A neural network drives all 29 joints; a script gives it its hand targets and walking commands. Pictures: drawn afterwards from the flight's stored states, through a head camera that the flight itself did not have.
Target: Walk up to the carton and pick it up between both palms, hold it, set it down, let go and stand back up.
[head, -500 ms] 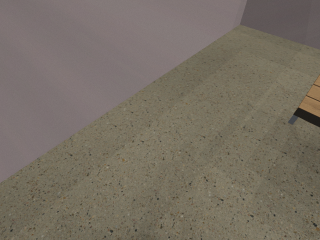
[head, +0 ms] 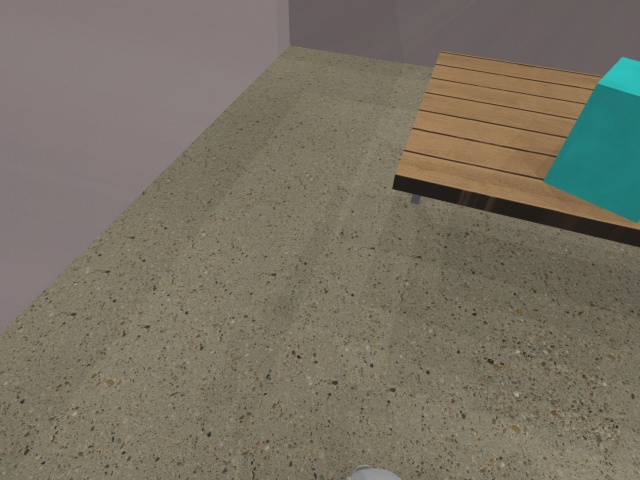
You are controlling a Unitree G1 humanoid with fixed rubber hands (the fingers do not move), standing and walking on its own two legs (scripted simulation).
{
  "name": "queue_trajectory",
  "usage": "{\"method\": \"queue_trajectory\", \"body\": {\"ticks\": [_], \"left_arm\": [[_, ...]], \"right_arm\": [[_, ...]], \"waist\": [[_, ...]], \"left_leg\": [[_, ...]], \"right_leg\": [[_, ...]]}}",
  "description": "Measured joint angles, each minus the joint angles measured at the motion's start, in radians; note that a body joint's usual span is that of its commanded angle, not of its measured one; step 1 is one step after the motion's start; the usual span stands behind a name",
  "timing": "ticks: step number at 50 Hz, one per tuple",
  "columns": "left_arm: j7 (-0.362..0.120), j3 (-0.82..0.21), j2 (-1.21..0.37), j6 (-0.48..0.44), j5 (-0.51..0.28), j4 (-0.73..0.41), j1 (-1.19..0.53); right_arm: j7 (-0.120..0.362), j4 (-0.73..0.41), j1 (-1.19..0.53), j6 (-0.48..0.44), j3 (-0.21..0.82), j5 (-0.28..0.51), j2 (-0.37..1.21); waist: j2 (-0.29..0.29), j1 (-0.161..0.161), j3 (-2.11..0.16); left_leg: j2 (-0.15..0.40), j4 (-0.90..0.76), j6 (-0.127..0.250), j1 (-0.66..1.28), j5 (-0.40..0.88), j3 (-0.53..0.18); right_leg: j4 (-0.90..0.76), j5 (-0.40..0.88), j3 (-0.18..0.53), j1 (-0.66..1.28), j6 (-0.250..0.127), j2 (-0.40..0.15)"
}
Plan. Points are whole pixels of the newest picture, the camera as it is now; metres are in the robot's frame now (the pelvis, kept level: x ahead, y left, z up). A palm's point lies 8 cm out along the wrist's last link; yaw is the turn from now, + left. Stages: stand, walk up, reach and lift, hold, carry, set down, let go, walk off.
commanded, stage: walk up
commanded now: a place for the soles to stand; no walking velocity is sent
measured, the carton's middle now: (629, 139) +0.77 -0.62 +0.04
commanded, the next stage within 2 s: none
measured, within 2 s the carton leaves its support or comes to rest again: neither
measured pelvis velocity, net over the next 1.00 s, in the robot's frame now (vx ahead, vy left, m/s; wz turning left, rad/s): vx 0.16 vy -0.32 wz -0.43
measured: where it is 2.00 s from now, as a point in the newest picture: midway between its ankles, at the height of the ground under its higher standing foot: outside the picture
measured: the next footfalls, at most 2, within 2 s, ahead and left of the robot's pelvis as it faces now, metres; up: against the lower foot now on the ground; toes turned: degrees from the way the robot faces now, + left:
right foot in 0.22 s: +0.14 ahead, -0.24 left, +0.00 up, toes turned -12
left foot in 0.52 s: +0.23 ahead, -0.07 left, +0.00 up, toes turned -9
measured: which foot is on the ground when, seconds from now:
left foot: down 0.00-0.22, up 0.24-0.50, down 0.52-0.86, up 0.88-1.00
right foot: up 0.00-0.20, down 0.22-0.54, up 0.56-0.84, down 0.86-1.00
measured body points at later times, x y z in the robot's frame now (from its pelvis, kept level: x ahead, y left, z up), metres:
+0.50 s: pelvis +0.08 -0.15 +0.00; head +0.09 -0.15 +0.45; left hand +0.23 +0.07 -0.12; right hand +0.08 -0.42 -0.11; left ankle +0.17 -0.06 -0.70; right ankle +0.10 -0.24 -0.71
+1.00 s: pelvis +0.16 -0.32 -0.01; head +0.17 -0.33 +0.44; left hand +0.37 -0.13 -0.12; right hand +0.06 -0.59 -0.13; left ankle +0.19 -0.16 -0.64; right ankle +0.17 -0.45 -0.71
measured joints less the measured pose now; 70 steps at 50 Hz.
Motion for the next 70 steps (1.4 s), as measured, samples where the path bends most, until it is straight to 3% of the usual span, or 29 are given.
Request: {"method": "queue_trajectory", "body": {"ticks": [3,5,9,11,12,15,18,23,27,29,32,34,37,40,42,44,47,50,54,57,58,60,64,67,70], "left_arm": [[-0.014,0.01,0.013,0.002,0.01,-0.01,-0.009],[-0.026,0.017,0.014,-0.001,-0.002,-0.018,-0.021],[-0.042,0.024,0.004,-0.025,-0.031,-0.035,-0.041],[-0.046,0.029,0.005,-0.052,-0.036,-0.041,-0.045],[-0.044,0.033,0.003,-0.069,-0.037,-0.04,-0.051],[-0.014,0.021,-0.014,-0.082,-0.053,-0.027,-0.072],[0.017,0.004,-0.036,-0.065,-0.048,-0.014,-0.066],[0.031,-0.009,-0.056,-0.056,-0.025,-0.006,-0.025],[0.021,-0.016,-0.048,-0.034,-0.032,0.007,0.015],[0.017,-0.011,-0.039,-0.018,-0.021,0.023,0.03],[0.004,0.001,-0.025,-0.003,-0.012,0.035,0.035],[-0.007,0.012,-0.019,-0.005,-0.015,0.033,0.031],[-0.023,0.023,-0.02,-0.018,-0.026,0.024,0.017],[-0.035,0.032,-0.025,-0.043,-0.034,0.013,-0.002],[-0.039,0.038,-0.024,-0.067,-0.038,0.006,-0.011],[-0.03,0.041,-0.018,-0.097,-0.037,-0.004,-0.022],[0.003,0.022,-0.03,-0.1,-0.048,0.004,-0.057],[0.033,0.003,-0.04,-0.091,-0.041,0.008,-0.061],[0.048,-0.014,-0.037,-0.089,-0.026,0.017,-0.042],[0.044,-0.027,-0.021,-0.074,-0.024,0.022,-0.021],[0.042,-0.032,-0.016,-0.065,-0.022,0.023,-0.012],[0.038,-0.03,-0.002,-0.032,-0.015,0.033,-0.007],[0.027,-0.017,0.018,0.002,-0.015,0.035,-0.02],[0.012,-0.009,0.015,-0.004,-0.02,0.016,-0.036],[0.007,-0.01,0.0,-0.03,-0.041,-0.002,-0.05]], "right_arm": [[-0.01,0.029,0.022,-0.008,-0.001,-0.015,0.007],[-0.009,0.048,0.032,-0.014,-0.007,-0.016,0.0],[-0.005,0.058,0.051,-0.015,-0.018,-0.022,-0.029],[-0.004,0.058,0.068,-0.004,-0.02,-0.019,-0.042],[-0.002,0.058,0.074,0.006,-0.02,-0.012,-0.049],[0.016,0.043,0.067,0.057,-0.022,0.032,-0.063],[0.025,0.017,0.045,0.057,-0.019,0.045,-0.061],[0.03,-0.024,0.029,0.025,-0.005,0.049,-0.016],[0.026,-0.065,0.047,-0.009,0.005,0.027,0.025],[0.01,-0.064,0.045,-0.015,0.015,0.002,0.043],[-0.009,-0.031,0.041,-0.017,0.019,-0.011,0.06],[-0.012,-0.005,0.043,-0.023,0.018,-0.011,0.06],[-0.008,0.023,0.051,-0.033,0.012,-0.009,0.044],[-0.003,0.039,0.067,-0.032,-0.001,-0.001,0.017],[0.0,0.049,0.085,-0.019,-0.009,0.004,0.001],[0.006,0.053,0.107,0.004,-0.013,0.013,-0.01],[0.019,0.044,0.114,0.05,-0.018,0.047,-0.026],[0.025,0.019,0.099,0.049,-0.02,0.051,-0.027],[0.034,-0.028,0.078,0.026,-0.02,0.05,0.002],[0.035,-0.079,0.082,-0.005,-0.018,0.046,0.027],[0.032,-0.098,0.088,-0.018,-0.017,0.037,0.031],[0.014,-0.105,0.084,-0.016,-0.008,0.02,0.046],[-0.012,-0.08,0.076,-0.005,0.003,0.001,0.066],[-0.01,-0.065,0.077,-0.015,0.002,-0.003,0.058],[0.003,-0.069,0.079,-0.007,-0.001,0.007,0.029]], "waist": [[-0.03,-0.019,0.018],[-0.033,-0.027,0.033],[-0.006,-0.038,0.053],[0.01,-0.04,0.049],[0.028,-0.033,0.052],[0.059,-0.01,0.054],[0.076,0.003,0.046],[0.067,0.03,0.02],[0.029,0.027,-0.01],[-0.006,0.012,-0.018],[-0.044,0.0,-0.007],[-0.056,-0.003,0.006],[-0.049,-0.01,0.027],[-0.025,-0.024,0.041],[-0.004,-0.032,0.041],[0.018,-0.024,0.041],[0.048,-0.004,0.048],[0.06,0.007,0.047],[0.041,0.02,0.037],[0.013,0.023,0.023],[0.004,0.017,0.015],[-0.03,0.002,0.01],[-0.078,-0.008,0.023],[-0.076,-0.015,0.042],[-0.041,-0.028,0.054]], "left_leg": [[0.034,-0.053,-0.01,0.063,0.001,0.045],[0.061,-0.086,-0.021,0.102,0.009,0.073],[0.132,-0.097,-0.026,0.156,-0.011,0.12],[0.183,-0.042,-0.014,0.156,-0.055,0.125],[0.212,0.019,0.01,0.14,-0.084,0.101],[0.148,0.32,0.033,0.012,-0.24,-0.074],[0.08,0.464,0.033,-0.095,-0.203,-0.1],[0.026,0.272,0.02,-0.142,-0.182,-0.046],[-0.008,0.006,0.049,-0.075,0.036,-0.021],[-0.002,0.024,0.031,-0.061,0.038,0.001],[0.017,-0.012,0.01,0.002,0.012,0.039],[0.035,-0.056,-0.005,0.052,0.017,0.062],[0.066,-0.111,-0.022,0.117,0.022,0.089],[0.106,-0.119,-0.032,0.159,-0.001,0.101],[0.142,-0.085,-0.025,0.171,-0.041,0.093],[0.175,0.031,0.015,0.139,-0.115,0.045],[0.077,0.355,0.036,0.0,-0.23,-0.138],[0.005,0.504,0.036,-0.11,-0.188,-0.156],[-0.028,0.337,0.023,-0.154,-0.18,-0.098],[-0.052,0.056,0.042,-0.096,-0.047,-0.063],[-0.061,0.033,0.047,-0.093,0.023,-0.071],[-0.07,0.073,0.036,-0.095,0.02,-0.075],[-0.06,0.036,0.013,-0.032,-0.013,-0.079],[-0.033,-0.002,-0.01,0.012,-0.014,-0.092],[0.007,0.011,-0.038,0.024,-0.039,-0.117]], "right_leg": [[0.163,0.042,-0.01,-0.058,0.033,-0.051],[0.153,0.046,-0.005,-0.063,0.042,-0.095],[-0.101,0.004,-0.013,0.013,0.02,-0.168],[-0.254,0.067,-0.027,0.087,-0.008,-0.167],[-0.262,0.154,-0.038,0.09,-0.011,-0.139],[-0.19,0.124,-0.043,0.07,-0.019,-0.076],[-0.219,0.108,-0.047,0.099,-0.044,-0.036],[-0.294,0.118,-0.049,0.16,-0.071,0.013],[-0.244,0.034,-0.041,0.165,-0.067,0.032],[-0.08,-0.052,-0.031,0.109,-0.026,0.024],[0.121,-0.012,-0.027,0.019,0.018,-0.017],[0.145,0.023,-0.017,-0.019,0.035,-0.061],[0.031,0.04,-0.014,-0.032,0.037,-0.137],[-0.146,0.067,-0.031,0.003,0.011,-0.189],[-0.259,0.11,-0.06,0.064,-0.012,-0.196],[-0.282,0.194,-0.083,0.091,-0.007,-0.166],[-0.204,0.119,-0.117,0.089,-0.008,-0.14],[-0.223,0.087,-0.153,0.128,-0.03,-0.127],[-0.269,0.069,-0.197,0.185,-0.047,-0.119],[-0.242,0.024,-0.219,0.199,-0.05,-0.122],[-0.194,-0.004,-0.218,0.186,-0.049,-0.127],[-0.031,-0.082,-0.161,0.132,-0.022,-0.119],[0.204,-0.035,-0.099,0.009,0.029,-0.136],[0.142,-0.001,-0.074,-0.032,0.04,-0.178],[-0.068,0.047,-0.069,-0.004,0.025,-0.203]]}}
